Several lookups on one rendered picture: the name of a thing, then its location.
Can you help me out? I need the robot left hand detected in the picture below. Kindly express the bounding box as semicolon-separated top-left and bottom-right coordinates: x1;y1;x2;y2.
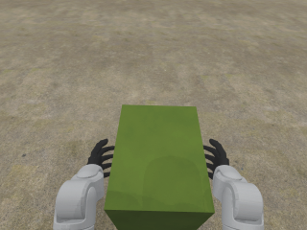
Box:
86;139;115;178

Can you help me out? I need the robot right hand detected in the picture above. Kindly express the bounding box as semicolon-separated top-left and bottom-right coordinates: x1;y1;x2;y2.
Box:
203;138;229;179

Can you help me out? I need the carton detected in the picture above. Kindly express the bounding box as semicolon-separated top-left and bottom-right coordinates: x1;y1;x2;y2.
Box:
104;104;215;230

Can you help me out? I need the left robot forearm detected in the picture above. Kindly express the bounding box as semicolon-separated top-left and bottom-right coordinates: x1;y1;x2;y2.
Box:
53;164;105;230

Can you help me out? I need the right robot forearm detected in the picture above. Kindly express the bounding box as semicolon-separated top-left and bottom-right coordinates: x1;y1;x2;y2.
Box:
212;165;265;230

